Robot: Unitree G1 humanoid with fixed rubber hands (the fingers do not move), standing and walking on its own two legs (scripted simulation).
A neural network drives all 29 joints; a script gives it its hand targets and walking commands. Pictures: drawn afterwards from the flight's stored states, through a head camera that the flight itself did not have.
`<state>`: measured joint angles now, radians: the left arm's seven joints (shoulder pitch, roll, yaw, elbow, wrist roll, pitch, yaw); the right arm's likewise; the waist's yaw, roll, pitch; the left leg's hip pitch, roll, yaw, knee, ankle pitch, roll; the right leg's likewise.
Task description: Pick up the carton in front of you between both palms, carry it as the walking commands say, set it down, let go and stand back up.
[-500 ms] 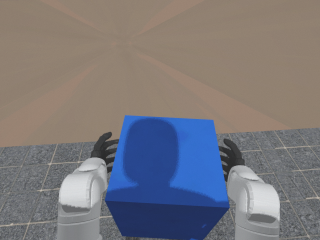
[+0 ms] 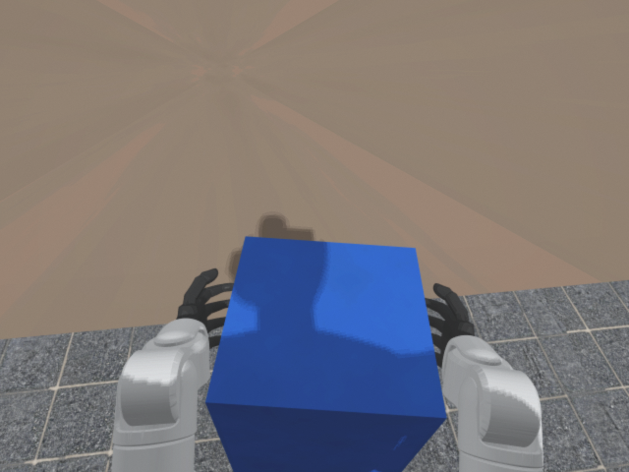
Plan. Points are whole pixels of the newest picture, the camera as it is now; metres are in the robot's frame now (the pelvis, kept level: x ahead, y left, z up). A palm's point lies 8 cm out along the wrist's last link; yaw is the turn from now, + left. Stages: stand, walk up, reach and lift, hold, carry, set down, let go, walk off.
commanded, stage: carry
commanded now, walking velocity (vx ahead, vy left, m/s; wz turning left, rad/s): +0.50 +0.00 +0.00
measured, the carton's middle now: (321, 365) +0.26 -0.01 -0.01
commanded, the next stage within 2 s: none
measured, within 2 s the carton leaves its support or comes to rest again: neither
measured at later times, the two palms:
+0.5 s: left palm (233, 134) +0.60 +0.13 +0.09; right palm (412, 131) +0.62 -0.16 +0.09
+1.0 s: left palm out of the picture +1.02 +0.17 +0.15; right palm out of the picture +1.01 -0.13 +0.16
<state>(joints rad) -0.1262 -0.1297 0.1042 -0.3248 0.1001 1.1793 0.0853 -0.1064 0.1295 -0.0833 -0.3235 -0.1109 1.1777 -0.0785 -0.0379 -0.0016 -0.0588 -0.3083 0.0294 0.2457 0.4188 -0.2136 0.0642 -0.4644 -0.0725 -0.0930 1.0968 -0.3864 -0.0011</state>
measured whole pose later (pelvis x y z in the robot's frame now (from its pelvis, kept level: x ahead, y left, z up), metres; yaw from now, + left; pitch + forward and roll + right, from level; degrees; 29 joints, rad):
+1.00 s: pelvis +0.68 +0.02 +0.00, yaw +2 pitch +5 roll -1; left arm -0.56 -0.07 0.19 -0.29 0.10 1.30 0.11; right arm -0.55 0.06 -0.20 -0.29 -0.06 1.31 -0.12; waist -0.05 -0.02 -0.01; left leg -0.16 0.04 0.21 0.35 -0.27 0.05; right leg -0.65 -0.08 -0.09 0.89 -0.23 -0.04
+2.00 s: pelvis +1.33 -0.02 +0.03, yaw +3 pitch +4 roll +0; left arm -0.80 -0.03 0.25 0.10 0.13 1.30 0.12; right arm -0.81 -0.04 -0.25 0.14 -0.03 1.31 -0.12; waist 0.03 0.02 -0.03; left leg -0.39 0.01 -0.01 1.16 -0.49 0.03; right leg -0.53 0.02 -0.13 0.69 -0.32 -0.08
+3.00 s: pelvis +1.90 -0.02 +0.10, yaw +3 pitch +6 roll +0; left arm -0.76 -0.02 0.25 0.01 0.03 1.28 0.15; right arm -0.80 0.01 -0.28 0.02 -0.08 1.33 -0.13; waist 0.10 0.00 -0.01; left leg -0.72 0.02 0.04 1.05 -0.41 0.03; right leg -0.31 0.00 -0.10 0.50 -0.39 -0.04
